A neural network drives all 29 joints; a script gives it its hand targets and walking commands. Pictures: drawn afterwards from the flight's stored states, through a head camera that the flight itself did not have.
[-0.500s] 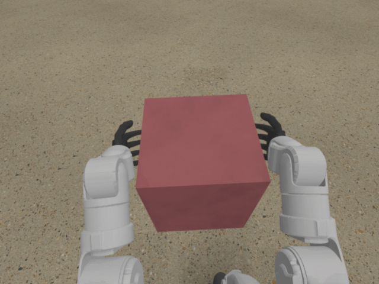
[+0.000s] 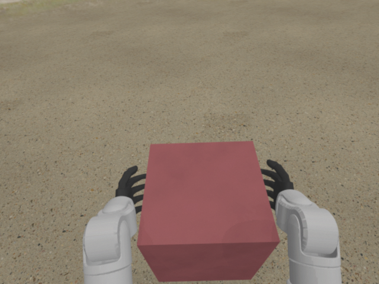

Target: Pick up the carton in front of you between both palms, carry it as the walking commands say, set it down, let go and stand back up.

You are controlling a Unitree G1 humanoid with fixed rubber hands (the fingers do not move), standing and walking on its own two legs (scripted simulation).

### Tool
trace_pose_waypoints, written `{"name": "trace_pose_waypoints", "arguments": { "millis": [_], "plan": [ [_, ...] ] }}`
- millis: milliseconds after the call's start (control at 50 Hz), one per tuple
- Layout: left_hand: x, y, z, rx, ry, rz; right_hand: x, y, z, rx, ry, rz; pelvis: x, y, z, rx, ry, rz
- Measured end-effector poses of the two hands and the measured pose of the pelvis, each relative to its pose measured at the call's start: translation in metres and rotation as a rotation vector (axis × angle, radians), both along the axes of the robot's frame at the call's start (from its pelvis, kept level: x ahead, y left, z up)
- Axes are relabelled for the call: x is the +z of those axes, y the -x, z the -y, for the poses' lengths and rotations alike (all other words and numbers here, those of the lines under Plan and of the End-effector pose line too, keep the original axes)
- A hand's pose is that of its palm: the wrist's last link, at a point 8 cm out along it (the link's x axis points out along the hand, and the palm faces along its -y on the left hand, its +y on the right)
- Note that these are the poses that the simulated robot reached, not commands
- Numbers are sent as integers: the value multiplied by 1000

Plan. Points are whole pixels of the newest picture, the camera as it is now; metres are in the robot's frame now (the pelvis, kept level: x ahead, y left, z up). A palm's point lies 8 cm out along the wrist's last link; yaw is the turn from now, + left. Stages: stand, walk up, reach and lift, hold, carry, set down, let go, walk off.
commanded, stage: carry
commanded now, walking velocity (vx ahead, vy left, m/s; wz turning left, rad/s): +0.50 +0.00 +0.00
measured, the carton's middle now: (203, 215) +0.27 +0.00 +0.03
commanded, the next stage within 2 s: none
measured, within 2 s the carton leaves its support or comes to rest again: neither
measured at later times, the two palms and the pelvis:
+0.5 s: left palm (145, 125) +0.51 +0.15 +0.10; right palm (253, 122) +0.51 -0.15 +0.09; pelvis +0.25 +0.00 -0.01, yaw -1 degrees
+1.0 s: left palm (140, 124) +0.54 +0.17 +0.08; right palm (242, 117) +0.55 -0.13 +0.08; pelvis +0.29 +0.01 -0.01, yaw +1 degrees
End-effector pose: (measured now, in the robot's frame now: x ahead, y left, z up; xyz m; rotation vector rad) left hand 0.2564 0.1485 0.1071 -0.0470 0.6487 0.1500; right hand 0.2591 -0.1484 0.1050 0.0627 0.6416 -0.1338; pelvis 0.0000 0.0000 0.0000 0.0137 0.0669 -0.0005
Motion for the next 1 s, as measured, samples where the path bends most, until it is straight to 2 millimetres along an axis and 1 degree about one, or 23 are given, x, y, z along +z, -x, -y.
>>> {"name": "trace_pose_waypoints", "arguments": {
  "millis": [60, 80, 120, 160, 240, 340, 420, 480, 540, 600, 660, 760, 860, 1000],
  "plan": [
    [-14, -46, -12, -13, 18, 8, -7, -42, -12, -13, 20, 8, -16, -45, -14, -21, -3, 15],
    [-19, -59, -16, -19, 23, -7, -11, -54, -16, -15, 30, -7, -17, -56, -17, -29, -12, 14],
    [-27, -81, -19, -35, 22, -60, -18, -72, -19, -27, 35, -60, -14, -75, -24, -42, -4, 10],
    [-31, -100, -20, -46, 26, -107, -23, -86, -20, -44, 33, -107, -7, -93, -29, -49, 9, 7],
    [-30, -137, -19, -66, 27, -130, -20, -117, -19, -64, 37, -131, 6, -127, -33, -45, 28, 3],
    [-19, -183, -17, -55, 24, -79, -9, -168, -17, -52, 38, -81, 11, -172, -27, -35, 34, 4],
    [-10, -219, -11, -28, 11, -28, -3, -211, -10, -27, 24, -29, 5, -213, -16, -28, 18, 16],
    [-9, -247, -2, -16, -13, -6, -9, -243, -1, -16, 1, -6, -5, -244, -6, -21, 10, 24],
    [-13, -269, 3, -20, -37, -46, -20, -264, 4, -22, -24, -47, -6, -264, -2, -6, 30, 16],
    [-19, -284, 5, -19, -37, -82, -26, -279, 5, -20, -24, -82, -4, -278, 0, -1, 30, 6],
    [-23, -294, 3, -11, -26, -82, -27, -291, 4, -14, -15, -83, -5, -287, 1, 5, 30, -3],
    [-26, -301, -5, 8, -10, -63, -24, -304, -4, 4, 3, -64, -7, -295, -1, 12, 31, -13],
    [-29, -298, -13, 20, -3, -58, -25, -305, -12, 18, 14, -59, -10, -297, -6, 18, 33, -9],
    [-30, -286, -21, 26, -3, -59, -27, -294, -20, 26, 20, -60, -13, -290, -12, 20, 31, 13]
  ]
}}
